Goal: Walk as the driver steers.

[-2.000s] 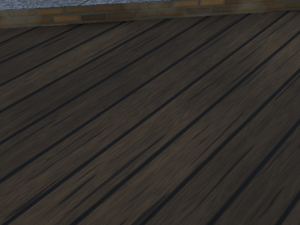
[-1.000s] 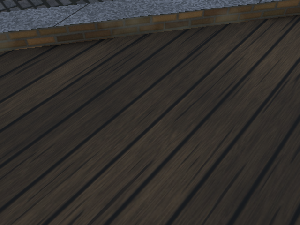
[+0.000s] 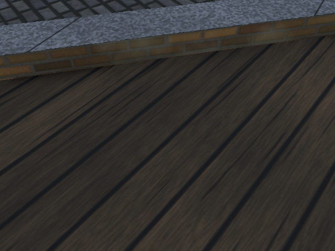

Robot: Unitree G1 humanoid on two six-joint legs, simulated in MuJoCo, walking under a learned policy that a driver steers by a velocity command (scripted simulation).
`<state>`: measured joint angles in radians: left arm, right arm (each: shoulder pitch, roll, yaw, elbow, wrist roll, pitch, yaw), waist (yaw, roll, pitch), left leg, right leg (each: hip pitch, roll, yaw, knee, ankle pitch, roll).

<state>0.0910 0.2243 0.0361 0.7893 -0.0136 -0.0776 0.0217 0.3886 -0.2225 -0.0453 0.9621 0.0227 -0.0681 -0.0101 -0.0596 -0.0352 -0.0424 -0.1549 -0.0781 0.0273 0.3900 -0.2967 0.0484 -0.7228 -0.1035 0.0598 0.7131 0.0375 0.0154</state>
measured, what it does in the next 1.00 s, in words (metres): walks ahead, turning left: right foot, then left foot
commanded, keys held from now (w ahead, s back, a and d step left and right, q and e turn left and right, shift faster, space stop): w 0.10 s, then w+q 0.90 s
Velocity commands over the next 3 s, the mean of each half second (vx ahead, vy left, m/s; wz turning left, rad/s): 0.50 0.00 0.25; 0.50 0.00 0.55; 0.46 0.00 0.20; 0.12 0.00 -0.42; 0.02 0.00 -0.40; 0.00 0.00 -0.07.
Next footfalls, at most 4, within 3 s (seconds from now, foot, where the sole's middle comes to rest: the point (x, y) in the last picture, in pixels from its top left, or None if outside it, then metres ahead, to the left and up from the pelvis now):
0.12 right None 0.23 -0.15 -0.77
0.68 left None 0.50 0.11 -0.77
1.14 right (154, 177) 0.84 0.04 -0.77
1.62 left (89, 166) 0.92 0.35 -0.77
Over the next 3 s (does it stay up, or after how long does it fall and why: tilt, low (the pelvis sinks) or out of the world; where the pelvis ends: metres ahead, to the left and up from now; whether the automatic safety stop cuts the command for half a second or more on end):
stays up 0.90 0.19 0.00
